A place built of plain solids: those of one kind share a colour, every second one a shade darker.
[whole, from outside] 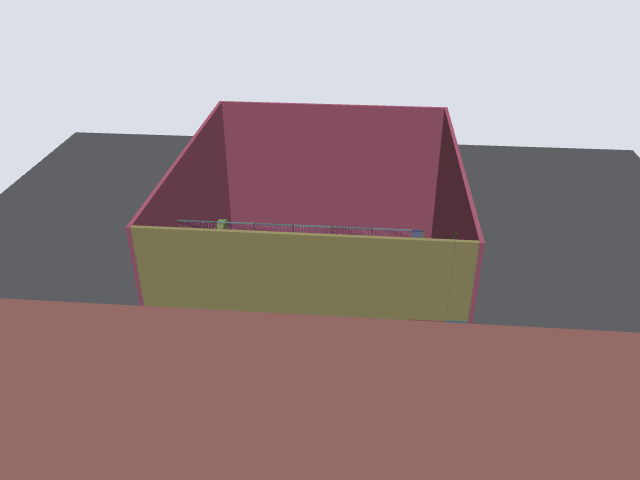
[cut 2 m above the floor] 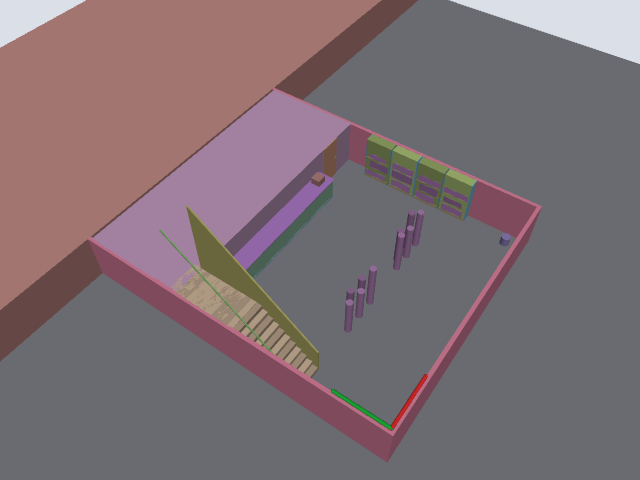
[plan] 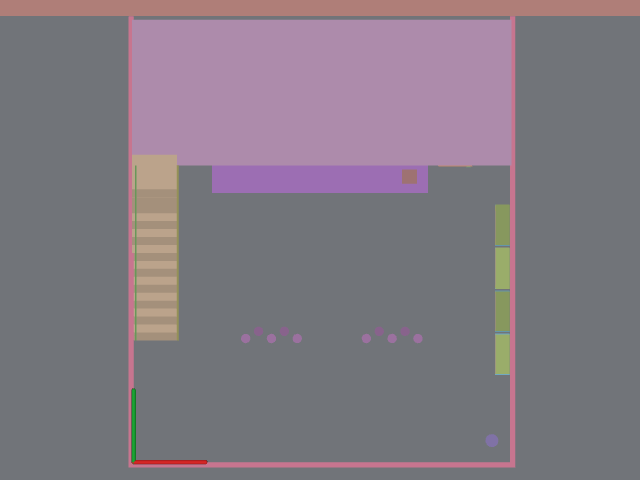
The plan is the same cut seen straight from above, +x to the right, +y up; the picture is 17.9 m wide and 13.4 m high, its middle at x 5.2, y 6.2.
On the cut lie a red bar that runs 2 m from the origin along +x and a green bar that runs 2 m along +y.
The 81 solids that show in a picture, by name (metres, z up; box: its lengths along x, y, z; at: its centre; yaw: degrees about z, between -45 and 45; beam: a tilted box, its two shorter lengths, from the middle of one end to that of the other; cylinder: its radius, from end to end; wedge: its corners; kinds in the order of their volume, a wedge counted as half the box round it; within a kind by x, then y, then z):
{
 "street_ground_1": {"box": [39.8, 12.65, 4.19], "at": [5.25, 18.77, 2.04]},
 "upper_1": {"box": [10.6, 4.07, 4.19], "at": [5.25, 10.31, 2.04]},
 "wall_1": {"box": [0.15, 12.6, 7.13], "at": [-0.07, 6.15, 3.52]},
 "wall_2": {"box": [5.23, 0.15, 7.13], "at": [2.46, -0.07, 3.52]},
 "wall_3": {"box": [1.5, 0.15, 7.13], "at": [5.53, -0.07, 3.52]},
 "wall_4": {"box": [4.67, 0.15, 7.13], "at": [8.31, -0.07, 3.52]},
 "wall_5": {"box": [0.15, 12.6, 7.13], "at": [10.57, 6.15, 3.52]},
 "stair_step_1": {"box": [1.26, 0.44, 0.23], "at": [0.58, 3.62, 0.07]},
 "stair_step_2": {"box": [1.26, 0.44, 0.41], "at": [0.58, 3.84, 0.15]},
 "stair_step_3": {"box": [1.26, 0.44, 0.59], "at": [0.58, 4.06, 0.24]},
 "stair_step_4": {"box": [1.26, 0.44, 0.77], "at": [0.58, 4.28, 0.34]},
 "stair_step_5": {"box": [1.26, 0.44, 0.95], "at": [0.58, 4.51, 0.42]},
 "stair_step_6": {"box": [1.26, 0.44, 1.13], "at": [0.58, 4.73, 0.52]},
 "stair_step_7": {"box": [1.26, 0.44, 1.31], "at": [0.58, 4.95, 0.6]},
 "stair_step_8": {"box": [1.26, 0.44, 1.49], "at": [0.58, 5.17, 0.69]},
 "stair_step_9": {"box": [1.26, 0.44, 1.67], "at": [0.58, 5.39, 0.79]},
 "stair_step_10": {"box": [1.26, 0.44, 1.85], "at": [0.58, 5.62, 0.88]},
 "stair_step_11": {"box": [1.26, 0.44, 2.03], "at": [0.58, 5.84, 0.96]},
 "stair_step_12": {"box": [1.26, 0.44, 2.21], "at": [0.58, 6.06, 1.05]},
 "stair_step_13": {"box": [1.26, 0.44, 2.39], "at": [0.58, 6.28, 1.15]},
 "stair_step_14": {"box": [1.26, 0.44, 2.57], "at": [0.58, 6.5, 1.24]},
 "stair_step_15": {"box": [1.26, 0.44, 2.75], "at": [0.58, 6.73, 1.32]},
 "stair_step_16": {"box": [1.26, 0.44, 2.93], "at": [0.58, 6.95, 1.42]},
 "stair_step_17": {"box": [1.26, 0.44, 3.11], "at": [0.58, 7.17, 1.5]},
 "stair_step_18": {"box": [1.26, 0.44, 3.29], "at": [0.58, 7.39, 1.59]},
 "stair_step_19": {"box": [1.26, 0.44, 3.47], "at": [0.58, 7.61, 1.69]},
 "stair_step_20": {"box": [1.26, 0.44, 3.65], "at": [0.58, 7.84, 1.77]},
 "stair_step_21": {"box": [1.26, 0.44, 3.83], "at": [0.58, 8.06, 1.86]},
 "stair_step_22": {"box": [1.26, 0.52, 4.01], "at": [0.58, 8.32, 1.96]},
 "window_wall_1": {"box": [0.7, 0.15, 2.94], "at": [0.35, 12.38, 5.61]},
 "window_wall_2": {"box": [1.2, 0.15, 2.94], "at": [1.3, 12.38, 5.61]},
 "window_wall_3": {"box": [8.6, 0.15, 2.94], "at": [6.2, 12.38, 5.61]},
 "counter_1": {"box": [6.0, 0.7, 1.05], "at": [5.2, 7.92, 0.47]},
 "shelves_body_1": {"box": [0.4, 1.16, 2.1], "at": [10.3, 3.01, 1.0]},
 "shelves_body_2": {"box": [0.4, 1.16, 2.1], "at": [10.3, 4.21, 1.0]},
 "shelves_body_3": {"box": [0.4, 1.16, 2.1], "at": [10.3, 5.41, 1.0]},
 "shelves_body_4": {"box": [0.4, 1.16, 2.1], "at": [10.3, 6.61, 1.0]},
 "shelves_goods_1": {"box": [0.41, 1.05, 0.29], "at": [10.3, 3.01, 1.24]},
 "shelves_goods_2": {"box": [0.41, 0.91, 0.33], "at": [10.3, 3.04, 0.3]},
 "shelves_goods_3": {"box": [0.41, 0.81, 0.26], "at": [10.3, 3.06, 0.74]},
 "shelves_goods_4": {"box": [0.41, 0.82, 0.36], "at": [10.3, 4.17, 0.79]},
 "shelves_goods_5": {"box": [0.41, 0.98, 0.33], "at": [10.3, 4.18, 1.25]},
 "shelves_goods_6": {"box": [0.41, 0.84, 0.35], "at": [10.3, 4.27, 0.31]},
 "shelves_goods_7": {"box": [0.41, 0.97, 0.4], "at": [10.3, 5.41, 0.81]},
 "shelves_goods_8": {"box": [0.41, 0.91, 0.36], "at": [10.3, 5.42, 0.31]},
 "shelves_goods_9": {"box": [0.41, 0.97, 0.31], "at": [10.3, 5.42, 1.25]},
 "shelves_goods_10": {"box": [0.41, 0.89, 0.35], "at": [10.3, 6.54, 0.78]},
 "shelves_goods_11": {"box": [0.41, 0.77, 0.25], "at": [10.3, 6.61, 1.22]},
 "shelves_goods_12": {"box": [0.41, 0.92, 0.27], "at": [10.3, 6.66, 0.27]},
 "roll_1": {"cylinder": 0.13, "from": [3.12, 3.45, 0.0], "to": [3.12, 3.45, 1.68]},
 "roll_2": {"cylinder": 0.13, "from": [3.48, 3.65, 0.0], "to": [3.48, 3.65, 1.79]},
 "roll_3": {"cylinder": 0.13, "from": [3.85, 3.45, 0.0], "to": [3.85, 3.45, 1.51]},
 "roll_4": {"cylinder": 0.13, "from": [4.21, 3.65, 0.0], "to": [4.21, 3.65, 1.72]},
 "roll_5": {"cylinder": 0.13, "from": [4.57, 3.45, 0.0], "to": [4.57, 3.45, 2.02]},
 "roll_6": {"cylinder": 0.13, "from": [6.5, 3.45, 0.0], "to": [6.5, 3.45, 1.91]},
 "roll_7": {"cylinder": 0.13, "from": [6.86, 3.65, 0.0], "to": [6.86, 3.65, 1.68]},
 "roll_8": {"cylinder": 0.13, "from": [7.21, 3.45, 0.0], "to": [7.21, 3.45, 1.61]},
 "roll_9": {"cylinder": 0.13, "from": [7.58, 3.65, 0.0], "to": [7.58, 3.65, 2.1]},
 "roll_10": {"cylinder": 0.13, "from": [7.93, 3.45, 0.0], "to": [7.93, 3.45, 1.84]},
 "stair_guard_1": {"wedge": [[1.2, 3.4, -0.02], [1.2, 3.4, 1.13], [1.2, 8.29, -0.02], [1.2, 8.29, 5.1], [1.26, 3.4, -0.02], [1.26, 3.4, 1.13], [1.26, 8.29, -0.02], [1.26, 8.29, 5.1]]},
 "stair_wall_rail_1": {"wedge": [[0.04, 3.4, 1.08], [0.04, 3.4, 1.14], [0.04, 8.28, 5.04], [0.04, 8.28, 5.1], [0.07, 3.4, 1.08], [0.07, 3.4, 1.14], [0.07, 8.28, 5.04], [0.07, 8.28, 5.1]]},
 "shelves_shelf_1": {"box": [0.41, 1.1, 0.18], "at": [10.29, 3.01, 0.04]},
 "shelves_shelf_2": {"box": [0.41, 1.1, 0.18], "at": [10.29, 4.21, 0.04]},
 "shelves_shelf_3": {"box": [0.41, 1.1, 0.18], "at": [10.29, 5.41, 0.04]},
 "shelves_shelf_4": {"box": [0.41, 1.1, 0.18], "at": [10.29, 6.61, 0.04]},
 "counter_top_1": {"box": [6.04, 0.78, 0.04], "at": [5.2, 7.9, 1.02]},
 "service_door_1": {"box": [0.95, 0.03, 2.1], "at": [8.97, 8.27, 1.0]},
 "shelves_cheek_1": {"box": [0.41, 0.032, 2.1], "at": [10.29, 2.44, 1.0]},
 "shelves_cheek_2": {"box": [0.41, 0.032, 2.1], "at": [10.29, 4.84, 1.0]},
 "till_1": {"box": [0.42, 0.4, 0.28], "at": [7.7, 7.97, 1.18]},
 "plant_pot_1": {"cylinder": 0.18, "from": [10.0, 0.6, 0.0], "to": [10.0, 0.6, 0.38]},
 "back_corner_1": {"box": [0.04, 0.17, 2.79], "at": [0.0, 12.38, 5.54]},
 "back_corner_2": {"box": [0.04, 0.17, 2.79], "at": [10.5, 12.38, 5.54]},
 "upper_guard_return_1": {"box": [0.4, 0.06, 0.99], "at": [1.46, 8.31, 4.58]},
 "upper_guard_rail_1": {"box": [1.47, 0.044, 0.044], "at": [2.39, 8.31, 5.12]},
 "upper_guard_rail_2": {"box": [1.47, 0.044, 0.044], "at": [3.86, 8.31, 5.12]},
 "upper_guard_rail_3": {"box": [1.47, 0.044, 0.044], "at": [5.33, 8.31, 5.12]},
 "upper_guard_rail_4": {"box": [1.47, 0.044, 0.044], "at": [6.8, 8.31, 5.12]},
 "upper_guard_rail_5": {"box": [1.47, 0.044, 0.044], "at": [8.27, 8.31, 5.12]},
 "upper_guard_rail_6": {"box": [1.47, 0.044, 0.044], "at": [9.74, 8.31, 5.12]},
 "counter_kick_1": {"box": [6.0, 0.012, 0.15], "at": [5.2, 7.56, 0.03]}
}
